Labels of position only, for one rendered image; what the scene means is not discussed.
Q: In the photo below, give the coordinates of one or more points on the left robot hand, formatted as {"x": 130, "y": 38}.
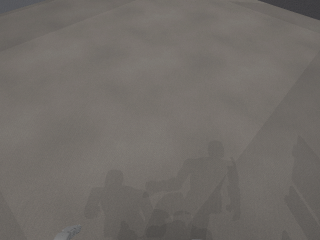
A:
{"x": 68, "y": 233}

